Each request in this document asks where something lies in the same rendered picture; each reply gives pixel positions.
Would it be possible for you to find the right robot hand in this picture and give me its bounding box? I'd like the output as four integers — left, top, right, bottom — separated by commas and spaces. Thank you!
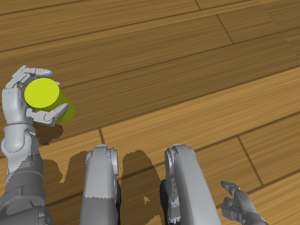
221, 181, 257, 224

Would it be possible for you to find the right robot arm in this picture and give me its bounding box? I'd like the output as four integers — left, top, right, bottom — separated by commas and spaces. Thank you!
241, 212, 269, 225

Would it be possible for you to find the can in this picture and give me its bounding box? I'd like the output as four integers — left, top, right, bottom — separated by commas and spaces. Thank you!
24, 78, 75, 123

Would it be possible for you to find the right robot foot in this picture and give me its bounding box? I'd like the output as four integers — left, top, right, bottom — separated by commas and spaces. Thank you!
160, 179, 181, 225

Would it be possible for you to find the left robot arm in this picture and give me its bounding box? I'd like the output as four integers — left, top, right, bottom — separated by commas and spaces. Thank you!
0, 123, 54, 225

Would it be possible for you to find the left robot hand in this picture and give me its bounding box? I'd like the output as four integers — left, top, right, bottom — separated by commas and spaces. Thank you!
1, 65, 69, 127

